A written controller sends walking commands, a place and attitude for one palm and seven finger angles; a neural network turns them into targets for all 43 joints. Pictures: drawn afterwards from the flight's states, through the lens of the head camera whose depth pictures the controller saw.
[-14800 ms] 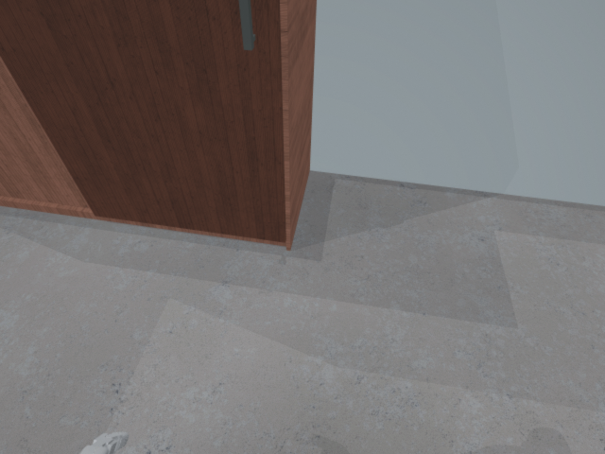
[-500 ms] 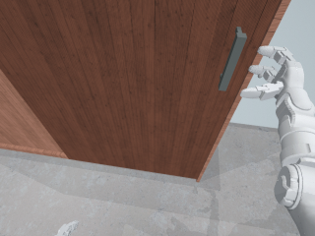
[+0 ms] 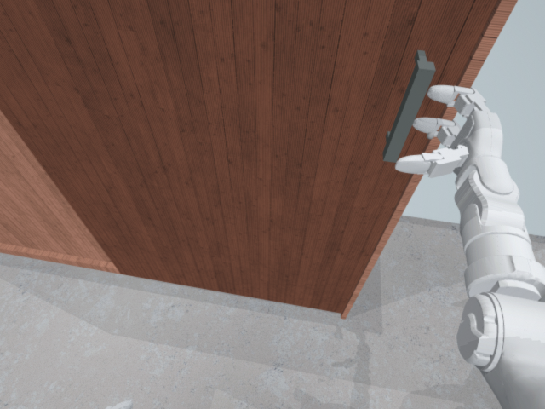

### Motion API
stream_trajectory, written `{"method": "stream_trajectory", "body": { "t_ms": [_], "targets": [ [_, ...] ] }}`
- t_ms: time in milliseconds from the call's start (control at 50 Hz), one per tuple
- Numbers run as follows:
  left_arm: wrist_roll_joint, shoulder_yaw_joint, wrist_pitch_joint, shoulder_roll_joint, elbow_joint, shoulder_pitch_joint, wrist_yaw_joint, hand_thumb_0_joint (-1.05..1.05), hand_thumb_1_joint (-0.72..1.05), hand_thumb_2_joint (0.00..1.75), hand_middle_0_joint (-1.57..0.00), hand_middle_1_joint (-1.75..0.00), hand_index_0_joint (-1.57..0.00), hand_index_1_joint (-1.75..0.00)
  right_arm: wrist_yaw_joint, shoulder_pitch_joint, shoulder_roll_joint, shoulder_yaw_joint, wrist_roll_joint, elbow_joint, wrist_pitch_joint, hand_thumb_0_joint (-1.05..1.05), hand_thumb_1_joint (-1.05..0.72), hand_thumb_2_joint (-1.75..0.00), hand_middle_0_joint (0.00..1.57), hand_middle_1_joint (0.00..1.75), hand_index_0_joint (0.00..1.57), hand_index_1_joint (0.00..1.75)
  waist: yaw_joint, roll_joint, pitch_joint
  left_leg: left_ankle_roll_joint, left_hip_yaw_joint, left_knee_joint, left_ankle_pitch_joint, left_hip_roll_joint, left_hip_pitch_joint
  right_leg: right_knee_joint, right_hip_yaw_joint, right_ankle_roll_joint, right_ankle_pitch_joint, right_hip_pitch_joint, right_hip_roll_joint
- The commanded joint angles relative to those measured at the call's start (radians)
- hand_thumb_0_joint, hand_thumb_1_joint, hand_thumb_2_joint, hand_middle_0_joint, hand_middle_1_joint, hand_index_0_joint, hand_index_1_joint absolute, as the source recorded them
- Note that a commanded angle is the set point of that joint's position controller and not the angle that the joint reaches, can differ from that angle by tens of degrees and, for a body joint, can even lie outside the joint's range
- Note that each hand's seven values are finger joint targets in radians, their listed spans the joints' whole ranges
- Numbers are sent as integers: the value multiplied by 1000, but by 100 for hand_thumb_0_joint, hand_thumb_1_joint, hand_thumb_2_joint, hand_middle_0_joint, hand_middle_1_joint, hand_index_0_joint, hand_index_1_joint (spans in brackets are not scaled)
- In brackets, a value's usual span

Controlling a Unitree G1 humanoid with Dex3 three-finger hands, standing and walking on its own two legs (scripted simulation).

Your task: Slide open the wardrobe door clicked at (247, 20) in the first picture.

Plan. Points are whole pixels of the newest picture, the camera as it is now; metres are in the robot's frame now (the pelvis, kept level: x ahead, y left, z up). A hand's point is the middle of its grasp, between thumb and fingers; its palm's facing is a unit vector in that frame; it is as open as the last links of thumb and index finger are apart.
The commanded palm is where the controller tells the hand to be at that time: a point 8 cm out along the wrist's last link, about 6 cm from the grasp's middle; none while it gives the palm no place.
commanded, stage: feel for the door with the fingertips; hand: right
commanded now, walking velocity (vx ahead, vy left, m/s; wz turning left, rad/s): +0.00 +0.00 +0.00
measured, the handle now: (404, 109) +0.53 -0.13 +0.18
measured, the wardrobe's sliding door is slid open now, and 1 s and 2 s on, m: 0.00 0.00 0.00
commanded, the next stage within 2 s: slide the fingers in behind the handle in 0.52 s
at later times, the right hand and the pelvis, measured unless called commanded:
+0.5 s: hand (433, 129) +0.48 -0.16 +0.18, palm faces +0.06 +1.00 +0.02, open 14.0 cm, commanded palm +0.46 -0.21 +0.18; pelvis -0.01 +0.00 +0.00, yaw -1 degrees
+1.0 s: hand (426, 130) +0.48 -0.15 +0.18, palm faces +0.05 +1.00 +0.01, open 13.9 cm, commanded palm +0.46 -0.19 +0.18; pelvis -0.01 +0.00 +0.00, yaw -1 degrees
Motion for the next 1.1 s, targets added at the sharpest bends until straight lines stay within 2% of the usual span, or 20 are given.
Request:
{"method": "stream_trajectory", "body": {
  "t_ms": [0, 40, 80, 140, 180, 220, 260, 280, 380, 400, 480, 520, 560, 600, 620, 700, 760, 900, 940, 1080],
  "targets": [
    [5, 51, -36, 145, -105, 33, 3, 0, 90, 90, -20, -30, -20, -30, -17, -463, -218, -47, 3, -256, -74, 0, 50, -30, 30, 120, 30, 120, -15, 25, -374, 15, -23, -37, 376, -31, 106, -35, 64, -22, 325, 233, 14],
    [4, 50, -33, 141, -104, 27, 3, 0, 90, 90, -20, -30, -20, -30, -21, -476, -229, -49, -7, -262, -73, 0, 50, -30, 30, 120, 30, 120, -14, 11, -359, 15, -25, -39, 373, -30, 106, -37, 57, -21, 312, 223, 15],
    [6, 50, -24, 147, -102, 36, 8, 0, 90, 90, -20, -30, -20, -30, -28, -478, -262, -68, -14, -238, -71, 0, 50, -30, 30, 120, 30, 120, -7, 61, -328, 11, -27, -48, 371, -26, 119, -38, 55, -27, 292, 190, 15],
    [2, 48, -23, 138, -111, 16, 11, 0, 90, 90, -20, -30, -20, -30, -24, -514, -240, -47, -18, -255, -74, 0, 50, -30, 30, 120, 30, 120, -3, -3, -342, 13, -33, -47, 372, -26, 105, -37, 50, -25, 287, 216, 19],
    [3, 48, -21, 145, -98, 34, 16, 0, 90, 90, -20, -30, -20, -30, -17, -530, -247, -45, -13, -197, -75, 0, 50, -30, 30, 120, 30, 120, 18, 65, -305, 7, -33, -61, 337, -25, 95, -38, 53, -30, 245, 188, 16],
    [2, 46, -22, 147, -92, 33, 20, 0, 90, 90, -20, -30, -20, -30, -7, -589, -263, -40, -19, -178, -83, 0, 50, -30, 30, 120, 30, 120, 25, 31, -305, 8, -38, -59, 323, -23, 83, -42, 56, -28, 225, 183, 20],
    [2, 46, -27, 141, -88, 37, 17, 0, 90, 90, -20, -30, -20, -30, 5, -614, -214, -1, -18, -181, -96, 0, 50, -30, 30, 120, 30, 120, 30, -37, -331, 14, -36, -53, 323, -24, 54, -31, 62, -23, 245, 224, 22],
    [6, 49, -28, 144, -85, 50, 17, 0, 90, 90, -20, -30, -20, -30, 7, -603, -215, -8, -8, -171, -104, 0, 50, -30, 30, 120, 30, 120, 35, 18, -347, 12, -32, -52, 338, -25, 69, -23, 64, -27, 261, 224, 20],
    [6, 50, -26, 152, -74, 64, 14, 0, 90, 90, -20, -30, -20, -30, 21, -596, -225, -12, -3, -107, -105, 0, 50, -30, 30, 120, 30, 120, 37, 34, -330, 9, -30, -48, 336, -24, 61, -23, 65, -27, 253, 191, 21],
    [4, 47, -27, 152, -76, 58, 11, 0, 90, 90, -20, -30, -20, -30, 21, -598, -214, -1, -7, -98, -102, 0, 50, -30, 30, 120, 30, 120, 34, -2, -320, 9, -34, -50, 313, -24, 37, -25, 65, -25, 231, 190, 23],
    [11, 51, -26, 163, -66, 81, 14, 0, 90, 90, -20, -30, -20, -30, 3, -644, -280, -52, -6, -70, -111, 0, 50, -30, 30, 120, 30, 120, 41, 46, -323, 7, -35, -54, 271, -24, 43, -24, 72, -28, 195, 158, 22],
    [10, 52, -31, 156, -70, 80, 10, 0, 90, 90, -20, -30, -20, -30, -1, -678, -272, -38, -20, -104, -128, 0, 50, -30, 30, 120, 30, 120, 42, -21, -366, 8, -40, -47, 284, -25, 29, -19, 72, -25, 216, 190, 22],
    [12, 50, -33, 157, -56, 93, 8, 0, 90, 90, -20, -30, -20, -30, -4, -702, -244, -6, -29, -68, -133, 0, 50, -30, 30, 120, 30, 120, 61, -7, -318, 7, -34, -50, 247, -28, -11, -22, 82, -22, 192, 179, 18],
    [16, 52, -36, 164, -54, 104, 7, 0, 90, 90, -20, -30, -20, -30, -7, -687, -274, -38, -27, -54, -141, 0, 50, -30, 30, 120, 30, 120, 52, 19, -347, 8, -33, -44, 263, -30, 8, -19, 85, -23, 208, 178, 18],
    [13, 52, -35, 163, -54, 101, 6, 0, 90, 90, -20, -30, -20, -30, -4, -722, -241, 1, -28, -70, -141, 0, 50, -30, 30, 120, 30, 120, 67, -18, -347, 8, -32, -44, 252, -30, -16, -20, 85, -20, 203, 193, 17],
    [17, 55, -44, 163, -48, 112, 2, 0, 90, 90, -20, -30, -20, -30, -3, -686, -233, -12, -20, -64, -151, 0, 50, -30, 30, 120, 30, 120, 54, -19, -381, 12, -26, -38, 243, -33, -21, -15, 94, -17, 219, 218, 13],
    [16, 53, -51, 163, -46, 110, 0, 0, 90, 90, -20, -30, -20, -30, -1, -694, -205, 11, -16, -50, -149, 0, 50, -30, 30, 120, 30, 120, 59, -9, -329, 11, -23, -46, 196, -37, -48, -24, 97, -15, 170, 198, 11],
    [15, 55, -59, 161, -48, 107, -3, 0, 90, 90, -20, -30, -20, -30, -12, -663, -189, 11, -13, -78, -150, 0, 50, -30, 30, 120, 30, 120, 49, -11, -351, 13, -18, -39, 203, -37, -44, -22, 99, -14, 189, 217, 7],
    [15, 53, -63, 155, -51, 101, -6, 0, 90, 90, -20, -30, -20, -30, -11, -670, -141, 45, -8, -92, -145, 0, 50, -30, 30, 120, 30, 120, 51, -23, -354, 13, -17, -39, 208, -38, -48, -22, 99, -12, 195, 228, 9],
    [22, 51, -57, 155, -62, 93, -4, 0, 90, 90, -20, -30, -20, -30, -63, -643, -237, -43, -31, -108, -141, 0, 50, -30, 30, 120, 30, 120, 28, 37, -352, 9, -24, -35, 251, -31, 26, -21, 78, -22, 202, 164, 16]
  ]
}}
